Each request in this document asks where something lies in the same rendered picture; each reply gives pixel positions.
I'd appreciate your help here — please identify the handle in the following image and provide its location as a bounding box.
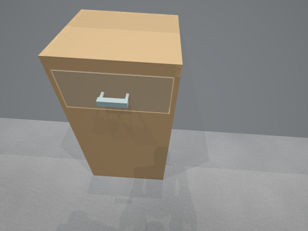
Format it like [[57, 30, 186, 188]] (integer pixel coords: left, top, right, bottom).
[[96, 92, 129, 108]]

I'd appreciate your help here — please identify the drawer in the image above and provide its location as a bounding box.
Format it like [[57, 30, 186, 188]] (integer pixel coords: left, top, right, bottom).
[[52, 70, 173, 113]]

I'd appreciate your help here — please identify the cabinet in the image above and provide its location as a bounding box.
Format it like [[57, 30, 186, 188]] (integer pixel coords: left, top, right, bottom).
[[38, 9, 183, 180]]

